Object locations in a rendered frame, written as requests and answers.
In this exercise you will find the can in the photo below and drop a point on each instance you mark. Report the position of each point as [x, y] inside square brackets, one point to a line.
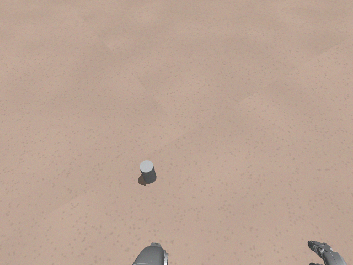
[148, 172]

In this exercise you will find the right robot hand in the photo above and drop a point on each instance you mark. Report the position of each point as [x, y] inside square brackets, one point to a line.
[325, 252]

